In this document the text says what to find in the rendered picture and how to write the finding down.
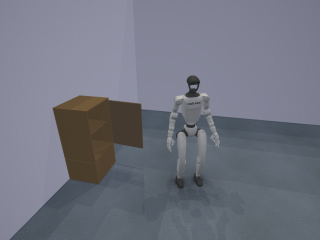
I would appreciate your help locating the left robot hand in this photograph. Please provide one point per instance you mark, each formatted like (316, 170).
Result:
(216, 137)

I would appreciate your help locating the right robot forearm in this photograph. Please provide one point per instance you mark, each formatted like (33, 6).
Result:
(171, 126)

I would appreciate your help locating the left robot upper arm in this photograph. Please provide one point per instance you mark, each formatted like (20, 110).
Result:
(206, 104)

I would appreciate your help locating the cupboard door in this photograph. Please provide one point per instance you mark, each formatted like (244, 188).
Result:
(126, 123)

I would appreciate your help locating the robot shin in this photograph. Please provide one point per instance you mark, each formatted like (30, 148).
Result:
(180, 170)
(199, 168)

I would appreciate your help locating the left robot forearm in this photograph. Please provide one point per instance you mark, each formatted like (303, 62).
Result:
(211, 123)

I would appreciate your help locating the left robot shin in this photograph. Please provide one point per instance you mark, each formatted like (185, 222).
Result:
(199, 168)

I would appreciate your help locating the right robot hand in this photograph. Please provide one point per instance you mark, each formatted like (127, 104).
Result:
(170, 142)

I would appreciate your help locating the right robot upper arm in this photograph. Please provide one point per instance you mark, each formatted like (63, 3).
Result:
(178, 100)

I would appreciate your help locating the right robot shin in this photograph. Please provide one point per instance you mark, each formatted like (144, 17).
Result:
(180, 170)

